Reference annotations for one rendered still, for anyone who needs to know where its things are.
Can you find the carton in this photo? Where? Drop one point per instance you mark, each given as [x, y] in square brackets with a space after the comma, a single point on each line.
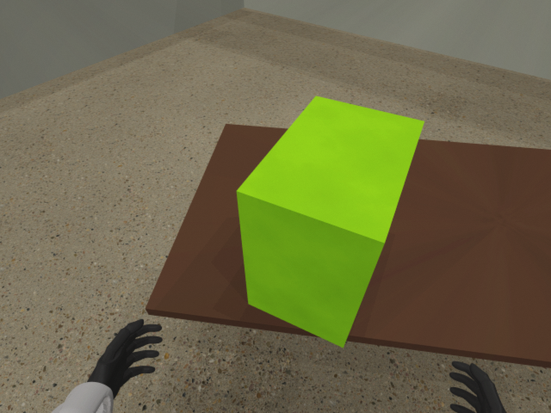
[315, 213]

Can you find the left robot hand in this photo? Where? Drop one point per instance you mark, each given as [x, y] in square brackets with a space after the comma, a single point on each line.
[113, 368]

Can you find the left robot forearm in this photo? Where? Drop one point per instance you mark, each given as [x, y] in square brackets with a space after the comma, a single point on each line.
[89, 397]

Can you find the table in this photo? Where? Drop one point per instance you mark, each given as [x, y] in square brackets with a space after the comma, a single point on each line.
[465, 269]

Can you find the right robot hand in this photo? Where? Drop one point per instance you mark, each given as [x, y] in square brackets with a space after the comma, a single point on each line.
[487, 400]

